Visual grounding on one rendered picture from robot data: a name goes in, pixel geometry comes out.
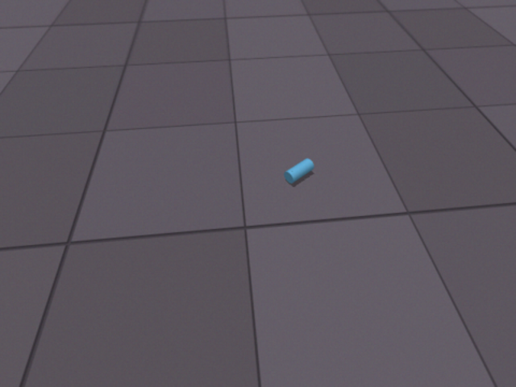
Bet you can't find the can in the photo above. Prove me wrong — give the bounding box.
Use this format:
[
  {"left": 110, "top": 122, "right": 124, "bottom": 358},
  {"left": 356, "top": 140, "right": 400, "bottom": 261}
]
[{"left": 284, "top": 158, "right": 314, "bottom": 184}]

